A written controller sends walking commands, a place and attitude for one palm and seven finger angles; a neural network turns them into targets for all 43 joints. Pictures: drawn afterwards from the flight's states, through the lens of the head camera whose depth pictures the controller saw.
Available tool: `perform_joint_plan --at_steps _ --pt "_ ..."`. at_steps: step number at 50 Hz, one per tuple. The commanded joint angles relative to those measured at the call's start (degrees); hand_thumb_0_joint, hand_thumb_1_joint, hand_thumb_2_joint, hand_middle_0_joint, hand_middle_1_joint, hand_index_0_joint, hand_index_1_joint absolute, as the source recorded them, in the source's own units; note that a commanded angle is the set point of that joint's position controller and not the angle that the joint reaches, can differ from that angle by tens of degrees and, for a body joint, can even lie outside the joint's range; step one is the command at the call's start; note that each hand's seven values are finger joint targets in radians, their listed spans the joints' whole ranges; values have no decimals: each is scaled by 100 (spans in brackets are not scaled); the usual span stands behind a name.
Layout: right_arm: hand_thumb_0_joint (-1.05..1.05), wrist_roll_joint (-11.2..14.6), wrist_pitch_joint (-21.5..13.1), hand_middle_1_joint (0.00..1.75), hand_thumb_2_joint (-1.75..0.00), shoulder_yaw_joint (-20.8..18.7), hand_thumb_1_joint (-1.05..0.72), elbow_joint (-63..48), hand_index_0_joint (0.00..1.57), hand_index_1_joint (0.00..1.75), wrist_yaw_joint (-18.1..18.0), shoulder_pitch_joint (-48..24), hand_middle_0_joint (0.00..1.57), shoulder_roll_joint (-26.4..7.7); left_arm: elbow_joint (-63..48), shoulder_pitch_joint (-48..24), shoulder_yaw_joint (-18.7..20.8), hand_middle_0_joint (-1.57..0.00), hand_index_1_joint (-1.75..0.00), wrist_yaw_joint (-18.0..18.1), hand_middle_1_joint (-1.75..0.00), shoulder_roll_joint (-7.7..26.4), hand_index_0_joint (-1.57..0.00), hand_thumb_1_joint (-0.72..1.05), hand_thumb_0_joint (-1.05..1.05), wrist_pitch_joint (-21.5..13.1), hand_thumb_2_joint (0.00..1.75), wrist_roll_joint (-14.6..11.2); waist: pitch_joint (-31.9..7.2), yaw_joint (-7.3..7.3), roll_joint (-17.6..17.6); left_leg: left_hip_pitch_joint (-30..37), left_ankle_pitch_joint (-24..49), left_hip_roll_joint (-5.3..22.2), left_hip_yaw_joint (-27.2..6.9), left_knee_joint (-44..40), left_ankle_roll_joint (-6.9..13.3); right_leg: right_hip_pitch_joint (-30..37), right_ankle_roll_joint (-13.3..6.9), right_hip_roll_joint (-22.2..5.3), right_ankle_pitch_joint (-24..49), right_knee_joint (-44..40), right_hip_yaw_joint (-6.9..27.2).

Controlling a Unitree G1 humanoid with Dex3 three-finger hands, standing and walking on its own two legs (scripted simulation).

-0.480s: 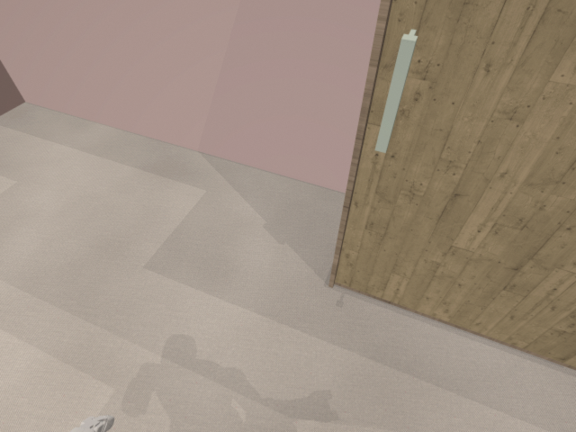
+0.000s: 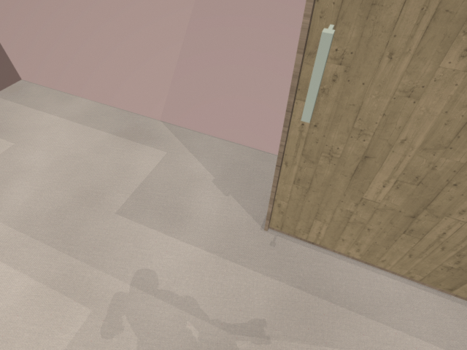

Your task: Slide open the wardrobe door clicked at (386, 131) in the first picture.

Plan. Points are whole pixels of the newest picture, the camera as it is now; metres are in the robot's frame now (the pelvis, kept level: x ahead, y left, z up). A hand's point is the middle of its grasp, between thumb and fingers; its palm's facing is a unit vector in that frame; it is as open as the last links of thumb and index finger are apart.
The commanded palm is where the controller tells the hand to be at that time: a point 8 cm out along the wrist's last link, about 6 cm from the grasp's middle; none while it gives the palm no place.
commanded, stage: stand and wait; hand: left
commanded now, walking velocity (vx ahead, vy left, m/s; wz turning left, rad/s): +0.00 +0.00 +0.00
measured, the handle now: (317, 76) +0.75 -0.17 +0.10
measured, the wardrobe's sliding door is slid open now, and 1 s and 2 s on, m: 0.00 0.00 0.00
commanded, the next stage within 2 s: look at it before walking up in 0.34 s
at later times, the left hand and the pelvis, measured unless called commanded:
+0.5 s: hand out of the picture +0.08 +0.24 -0.15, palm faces -0.03 -0.94 -0.34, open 7.4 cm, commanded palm none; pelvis -0.01 +0.00 +0.00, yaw +0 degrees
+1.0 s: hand out of the picture +0.08 +0.24 -0.15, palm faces -0.03 -0.94 -0.34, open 7.4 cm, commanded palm none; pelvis +0.00 +0.00 +0.00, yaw +0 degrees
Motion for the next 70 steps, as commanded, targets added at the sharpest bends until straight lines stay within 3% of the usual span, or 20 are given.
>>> perform_joint_plan --at_steps 1,20,34,54,55,58,60,65,68,70 --pt "0 30 -128 30 -90 -246 -90 -354 20 30 -92 -299 20 -1155 -395 -348 243 -20 -30 71 -30 1207 -20 90 0 -164 90 -14 -407 -16 5 -7 887 642 -513 -381 180 120 -222 -634 998 -421 512" --pt "0 30 -127 30 -90 -229 -90 -127 20 30 -78 -235 20 -1195 -224 -362 221 -20 -30 60 -30 1236 -20 90 0 -180 90 -13 -286 -21 -47 38 710 655 -540 -529 139 -3 -228 -656 718 -644 624" --pt "0 28 -140 30 -90 -228 -90 -132 20 30 -86 -284 20 -1200 -231 -380 228 -20 -30 58 -30 1199 -20 90 0 -179 90 -12 -300 -10 89 112 898 685 -542 -572 129 47 -206 -634 930 -634 569" --pt "0 41 -140 30 -90 -235 -90 -107 20 30 -104 -296 20 -1222 -189 -342 231 -20 -30 60 -30 1230 -20 90 0 -181 90 -11 -393 -15 12 330 1158 728 -478 -573 119 136 -212 -637 1348 -628 582" --pt "0 35 -130 30 -90 -239 -90 -120 20 30 -115 -247 20 -1210 -218 -366 241 -20 -30 55 -30 1214 -20 90 0 -155 90 -10 -371 -32 34 338 1175 743 -413 -504 104 72 -216 -613 1438 -569 610" --pt "0 22 -26 30 -90 -171 -90 -157 20 30 -150 105 20 -558 -244 -17 180 -20 -30 87 -30 641 -20 90 0 13 90 -8 -390 -55 -13 311 1295 769 -126 -149 -3 -128 -172 -588 1899 -216 711" --pt "0 20 37 30 -90 -217 -90 -271 20 30 -181 222 20 -550 -364 108 210 -20 -30 87 -30 600 -20 90 0 95 90 2 -353 -60 17 283 1272 825 -33 6 -3 -356 -169 -511 1965 42 760" --pt "0 2 104 30 -90 -382 -90 -650 20 30 -214 223 20 -649 -740 229 311 -20 -30 31 -30 472 -20 90 0 188 90 34 -243 -48 438 31 939 1200 -186 16 234 -926 -113 -140 1406 906 621" --pt "0 -11 98 30 -90 -471 -90 -835 20 30 -204 70 20 -649 -860 467 359 -20 -30 -2 -30 284 -20 90 0 216 90 48 -231 81 813 -321 1095 1608 -315 12 528 -973 -47 30 230 1672 290" --pt "0 -16 107 30 -90 -498 -90 -944 20 30 -181 -86 20 -612 -887 729 394 -20 -30 -26 -30 171 -20 90 0 224 90 51 -193 213 930 -708 1030 1708 -189 252 606 -665 -19 -20 -406 1593 63"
